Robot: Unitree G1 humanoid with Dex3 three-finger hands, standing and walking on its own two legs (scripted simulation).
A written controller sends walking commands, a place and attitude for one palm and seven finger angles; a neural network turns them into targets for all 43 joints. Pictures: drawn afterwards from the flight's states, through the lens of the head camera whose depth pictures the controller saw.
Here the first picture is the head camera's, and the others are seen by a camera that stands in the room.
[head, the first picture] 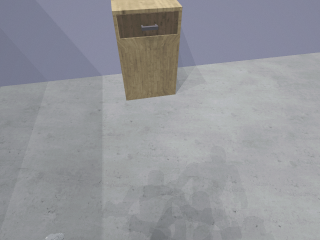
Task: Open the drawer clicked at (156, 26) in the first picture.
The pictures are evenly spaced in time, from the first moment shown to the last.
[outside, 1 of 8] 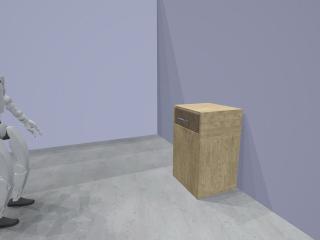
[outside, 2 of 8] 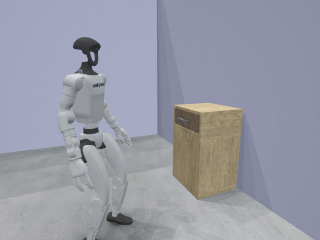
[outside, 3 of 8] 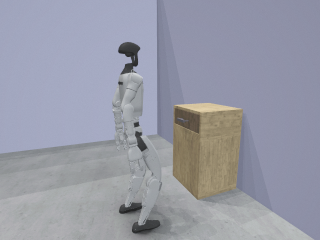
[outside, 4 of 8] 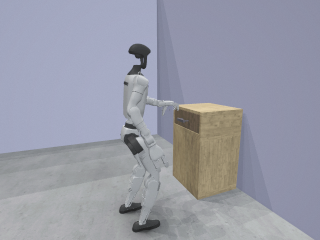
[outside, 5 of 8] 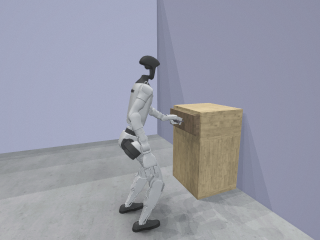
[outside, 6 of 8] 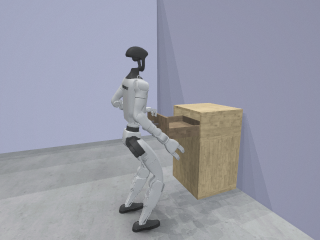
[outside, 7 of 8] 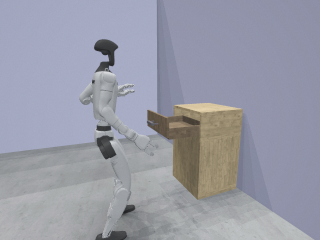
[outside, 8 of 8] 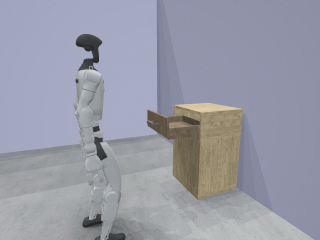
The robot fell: no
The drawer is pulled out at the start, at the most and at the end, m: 0.00 0.30 0.30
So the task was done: yes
